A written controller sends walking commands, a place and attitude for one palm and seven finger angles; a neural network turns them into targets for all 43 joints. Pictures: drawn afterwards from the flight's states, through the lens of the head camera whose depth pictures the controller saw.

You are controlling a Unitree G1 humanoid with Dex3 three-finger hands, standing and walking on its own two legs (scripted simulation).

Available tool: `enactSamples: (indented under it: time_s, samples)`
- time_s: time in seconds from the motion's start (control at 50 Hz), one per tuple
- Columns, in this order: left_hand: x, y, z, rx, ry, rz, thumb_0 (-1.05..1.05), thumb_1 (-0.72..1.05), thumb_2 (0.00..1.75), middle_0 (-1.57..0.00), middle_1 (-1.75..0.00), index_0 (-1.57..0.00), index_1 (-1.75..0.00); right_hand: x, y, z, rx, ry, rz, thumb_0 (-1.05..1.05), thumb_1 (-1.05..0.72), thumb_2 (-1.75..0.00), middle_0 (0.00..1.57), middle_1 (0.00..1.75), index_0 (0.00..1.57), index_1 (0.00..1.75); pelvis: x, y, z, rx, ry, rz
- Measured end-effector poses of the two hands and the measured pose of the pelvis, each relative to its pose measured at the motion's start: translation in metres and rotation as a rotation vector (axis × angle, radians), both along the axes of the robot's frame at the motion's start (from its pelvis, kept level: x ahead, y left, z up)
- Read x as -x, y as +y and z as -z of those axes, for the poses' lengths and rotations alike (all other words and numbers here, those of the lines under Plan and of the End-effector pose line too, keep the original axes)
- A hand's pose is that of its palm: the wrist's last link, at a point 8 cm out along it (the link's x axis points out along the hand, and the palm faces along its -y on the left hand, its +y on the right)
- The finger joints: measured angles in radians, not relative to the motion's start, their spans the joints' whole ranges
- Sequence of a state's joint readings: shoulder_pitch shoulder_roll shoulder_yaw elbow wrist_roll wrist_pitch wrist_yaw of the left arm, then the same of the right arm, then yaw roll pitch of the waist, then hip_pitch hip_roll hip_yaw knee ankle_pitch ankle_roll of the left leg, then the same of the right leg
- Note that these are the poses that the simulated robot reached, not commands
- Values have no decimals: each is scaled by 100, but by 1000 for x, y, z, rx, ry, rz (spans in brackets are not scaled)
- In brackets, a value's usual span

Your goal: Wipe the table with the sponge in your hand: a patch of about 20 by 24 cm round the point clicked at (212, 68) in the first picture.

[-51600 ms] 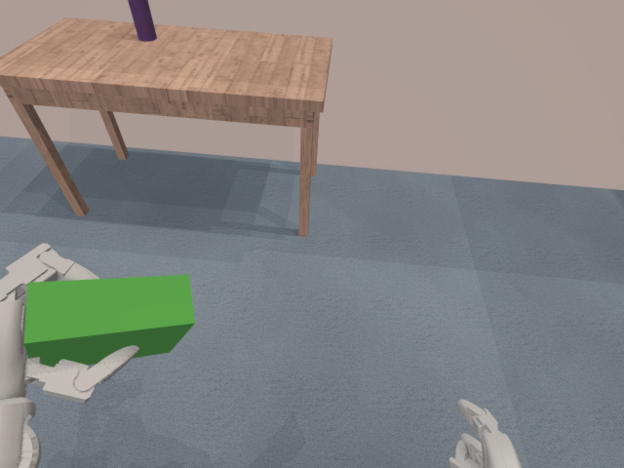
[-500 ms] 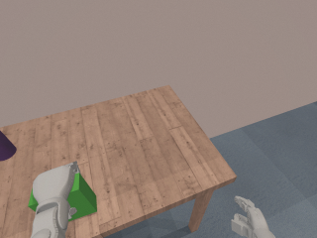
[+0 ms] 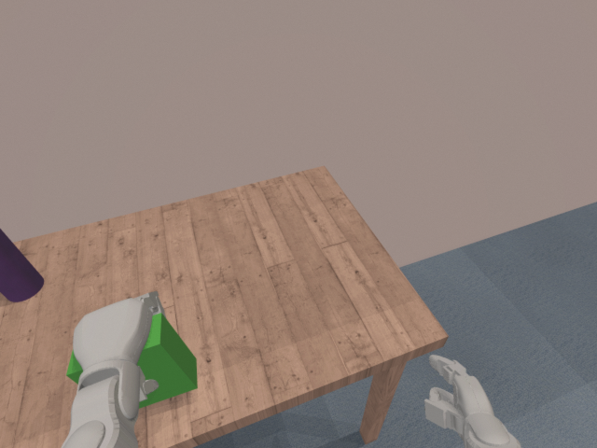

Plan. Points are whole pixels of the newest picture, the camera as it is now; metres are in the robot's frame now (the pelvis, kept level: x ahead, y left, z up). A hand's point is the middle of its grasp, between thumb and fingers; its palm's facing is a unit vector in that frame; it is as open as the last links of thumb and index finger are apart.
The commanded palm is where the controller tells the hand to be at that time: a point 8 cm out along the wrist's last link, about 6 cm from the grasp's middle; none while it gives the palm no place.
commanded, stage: lift the sponge slowly off the table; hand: left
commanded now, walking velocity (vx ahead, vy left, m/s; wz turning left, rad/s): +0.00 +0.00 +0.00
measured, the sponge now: (146, 373) +0.20 +0.27 -0.03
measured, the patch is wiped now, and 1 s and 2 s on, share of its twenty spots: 1.00 1.00 1.00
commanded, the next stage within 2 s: bring the sponge back beside the body in 1.00 s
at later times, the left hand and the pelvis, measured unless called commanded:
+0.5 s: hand (116, 345) +0.20 +0.27 +0.06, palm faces +0.01 -0.14 -0.99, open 9.4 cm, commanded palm +0.17 +0.27 +0.13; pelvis -0.02 -0.02 +0.00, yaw +0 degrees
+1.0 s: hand (118, 319) +0.22 +0.27 +0.09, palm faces +0.05 -0.13 -0.99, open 9.5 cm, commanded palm +0.18 +0.27 +0.16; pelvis -0.01 -0.02 +0.01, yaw +0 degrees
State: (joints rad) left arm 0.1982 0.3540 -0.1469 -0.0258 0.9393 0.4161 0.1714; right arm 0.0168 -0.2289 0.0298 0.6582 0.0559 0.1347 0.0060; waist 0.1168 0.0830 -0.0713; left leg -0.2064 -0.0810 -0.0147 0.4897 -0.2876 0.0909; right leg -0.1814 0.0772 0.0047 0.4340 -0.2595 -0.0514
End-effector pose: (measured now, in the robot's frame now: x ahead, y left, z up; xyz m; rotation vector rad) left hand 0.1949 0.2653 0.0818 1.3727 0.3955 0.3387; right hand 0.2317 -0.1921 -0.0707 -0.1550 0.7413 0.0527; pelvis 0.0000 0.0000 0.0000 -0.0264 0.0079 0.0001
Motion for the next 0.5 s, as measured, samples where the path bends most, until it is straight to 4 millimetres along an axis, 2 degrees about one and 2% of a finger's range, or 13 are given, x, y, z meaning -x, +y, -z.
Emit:
enactSamples:
  time_s: [0.26,0.5]
  samples:
    - [17,9,-15,-8,15,-33,-1,-49,109,-78,-140,-82,-141,3,-20,-9,42,-24,10,1,-90,-90,20,30,20,30,8,-13,-3,-6,-41,-1]
    - [14,6,-35,-26,-12,5,-1,-49,109,-78,-140,-82,-141,14,-28,-6,42,-28,23,1,-90,-90,20,30,20,30,15,-18,-4,-10,-53,-4]
